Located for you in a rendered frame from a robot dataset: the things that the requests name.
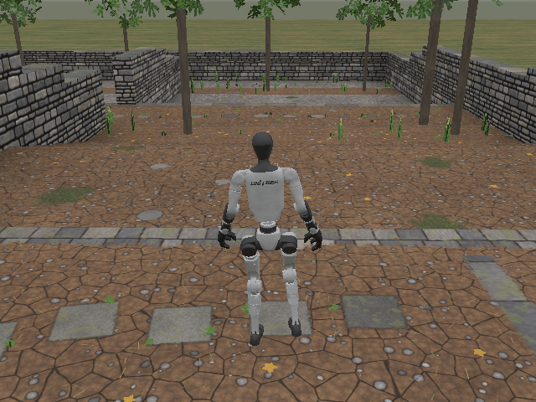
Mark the right robot shin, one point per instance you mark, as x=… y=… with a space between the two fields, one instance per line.
x=293 y=298

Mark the robot right forearm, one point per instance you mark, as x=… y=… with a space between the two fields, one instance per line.
x=308 y=220

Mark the robot left upper arm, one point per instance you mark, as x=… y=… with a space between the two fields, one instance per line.
x=235 y=190

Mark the robot left hand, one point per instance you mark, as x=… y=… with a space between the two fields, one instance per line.
x=222 y=237

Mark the robot left forearm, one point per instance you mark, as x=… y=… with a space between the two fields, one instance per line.
x=226 y=222

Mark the robot right hand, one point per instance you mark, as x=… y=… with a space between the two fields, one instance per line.
x=316 y=238

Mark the robot right upper arm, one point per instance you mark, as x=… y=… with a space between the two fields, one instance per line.
x=291 y=176

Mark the humanoid robot head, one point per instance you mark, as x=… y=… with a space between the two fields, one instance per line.
x=262 y=143

